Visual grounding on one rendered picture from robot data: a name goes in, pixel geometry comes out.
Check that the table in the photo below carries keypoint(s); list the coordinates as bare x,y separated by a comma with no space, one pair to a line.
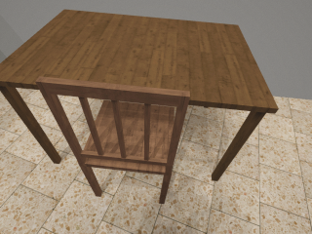
210,60

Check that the chair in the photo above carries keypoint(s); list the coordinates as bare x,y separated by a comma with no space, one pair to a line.
129,134

